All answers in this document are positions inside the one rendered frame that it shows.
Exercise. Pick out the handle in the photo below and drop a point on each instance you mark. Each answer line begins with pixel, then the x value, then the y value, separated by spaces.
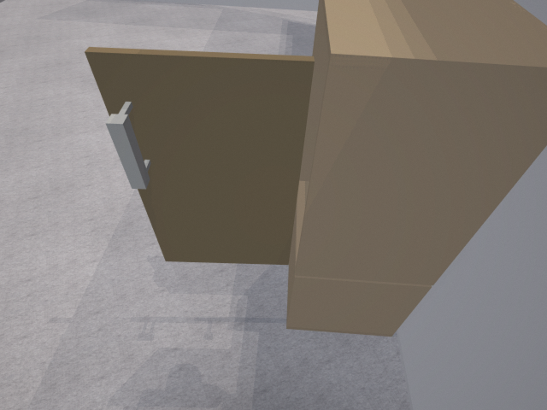
pixel 126 144

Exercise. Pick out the cupboard door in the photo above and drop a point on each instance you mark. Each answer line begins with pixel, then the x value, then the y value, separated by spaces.
pixel 224 133

